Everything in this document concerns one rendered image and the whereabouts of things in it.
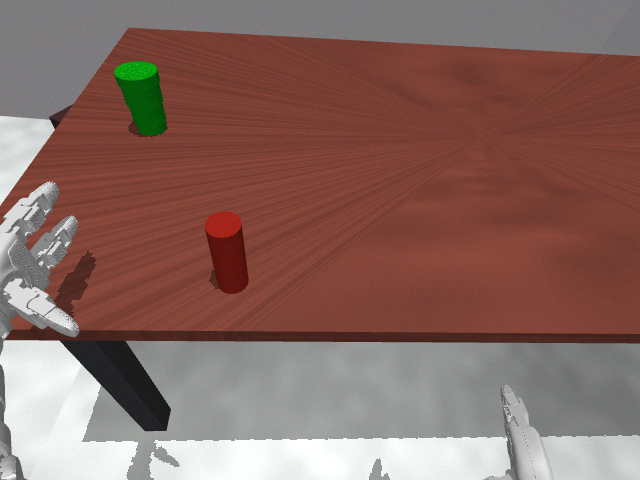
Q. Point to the right robot hand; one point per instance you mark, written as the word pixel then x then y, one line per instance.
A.
pixel 528 457

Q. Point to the table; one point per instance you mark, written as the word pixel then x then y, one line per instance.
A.
pixel 388 192

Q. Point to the left robot arm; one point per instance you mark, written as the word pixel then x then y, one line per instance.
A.
pixel 10 467

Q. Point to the left robot hand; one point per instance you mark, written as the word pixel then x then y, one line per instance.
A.
pixel 23 273

